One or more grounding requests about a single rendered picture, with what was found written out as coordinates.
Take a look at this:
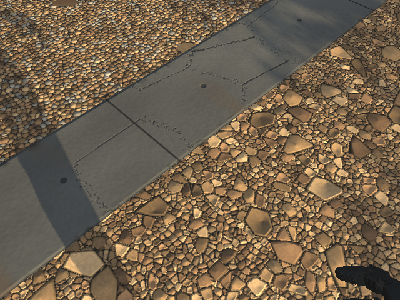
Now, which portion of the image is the right robot hand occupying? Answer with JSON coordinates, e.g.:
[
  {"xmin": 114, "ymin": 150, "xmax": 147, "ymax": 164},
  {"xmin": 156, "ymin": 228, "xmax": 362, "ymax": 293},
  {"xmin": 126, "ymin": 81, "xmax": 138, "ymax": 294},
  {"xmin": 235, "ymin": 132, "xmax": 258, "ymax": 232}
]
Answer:
[{"xmin": 335, "ymin": 264, "xmax": 400, "ymax": 300}]

